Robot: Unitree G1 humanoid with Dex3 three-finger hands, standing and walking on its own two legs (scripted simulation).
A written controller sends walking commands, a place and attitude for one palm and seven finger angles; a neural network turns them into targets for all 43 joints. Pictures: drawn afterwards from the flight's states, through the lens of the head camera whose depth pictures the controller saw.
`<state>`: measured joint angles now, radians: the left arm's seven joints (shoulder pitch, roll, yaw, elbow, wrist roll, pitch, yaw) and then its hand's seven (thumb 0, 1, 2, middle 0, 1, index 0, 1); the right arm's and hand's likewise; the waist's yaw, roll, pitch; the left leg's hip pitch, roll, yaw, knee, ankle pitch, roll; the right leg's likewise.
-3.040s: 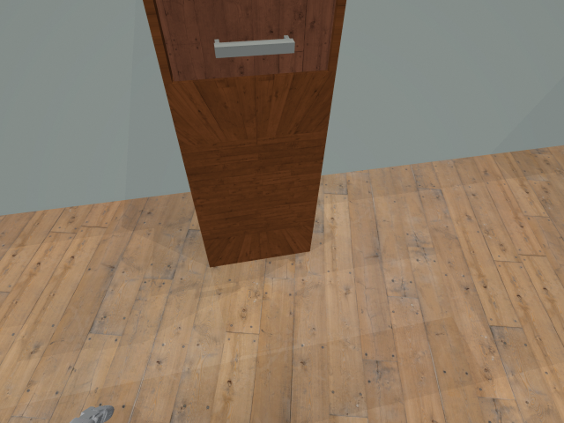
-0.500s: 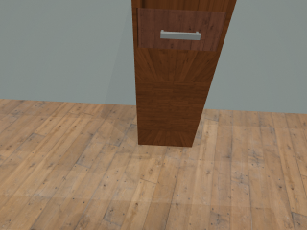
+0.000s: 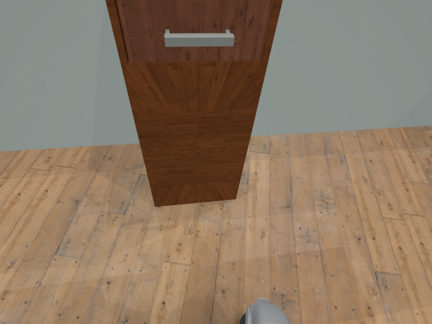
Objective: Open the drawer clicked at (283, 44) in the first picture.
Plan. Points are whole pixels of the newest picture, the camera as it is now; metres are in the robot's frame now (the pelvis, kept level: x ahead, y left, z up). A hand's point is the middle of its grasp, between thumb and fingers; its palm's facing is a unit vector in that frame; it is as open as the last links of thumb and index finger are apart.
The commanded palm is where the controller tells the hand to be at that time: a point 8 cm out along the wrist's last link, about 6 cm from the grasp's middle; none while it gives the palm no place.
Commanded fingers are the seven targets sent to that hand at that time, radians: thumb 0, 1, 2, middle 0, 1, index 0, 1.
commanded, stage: take the last steps up to it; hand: left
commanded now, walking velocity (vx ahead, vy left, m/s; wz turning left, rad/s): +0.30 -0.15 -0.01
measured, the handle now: (198, 36) +0.76 +0.06 +0.15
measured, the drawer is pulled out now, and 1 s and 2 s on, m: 0.00 0.00 0.00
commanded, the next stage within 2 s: come to a stop and stand still in 0.42 s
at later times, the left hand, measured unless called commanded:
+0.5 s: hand (167, 313) +0.18 +0.10 -0.20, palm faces +0.10 -0.99 -0.12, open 7.3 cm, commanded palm none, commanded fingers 0.00 0.90 0.90 -0.20 -0.30 -0.20 -0.30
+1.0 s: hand (196, 255) +0.29 +0.04 -0.16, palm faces +0.09 -0.95 -0.29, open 7.3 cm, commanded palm none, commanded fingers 0.00 0.90 0.90 -0.20 -0.30 -0.20 -0.30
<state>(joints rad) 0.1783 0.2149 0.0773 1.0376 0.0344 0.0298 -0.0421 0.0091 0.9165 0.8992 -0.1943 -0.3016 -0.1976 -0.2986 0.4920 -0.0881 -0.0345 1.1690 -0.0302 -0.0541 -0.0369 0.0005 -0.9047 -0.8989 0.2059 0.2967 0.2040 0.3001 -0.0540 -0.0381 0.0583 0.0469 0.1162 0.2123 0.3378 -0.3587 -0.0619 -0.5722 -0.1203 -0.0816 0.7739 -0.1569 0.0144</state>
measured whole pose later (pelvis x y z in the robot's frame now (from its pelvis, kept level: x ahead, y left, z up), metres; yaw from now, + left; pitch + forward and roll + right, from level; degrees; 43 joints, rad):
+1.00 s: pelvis +0.25 -0.15 -0.01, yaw +2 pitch -1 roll +2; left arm 0.19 0.13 0.05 1.01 0.03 0.01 0.03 0.01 0.91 0.90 -0.20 -0.30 -0.21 -0.30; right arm 0.18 -0.22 -0.09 1.04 -0.01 0.08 -0.02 0.00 -0.91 -0.90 0.20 0.30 0.20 0.30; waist 0.01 0.06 0.10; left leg -0.44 0.00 0.02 1.14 -0.47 -0.04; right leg -0.33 -0.09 -0.10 0.59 -0.24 -0.02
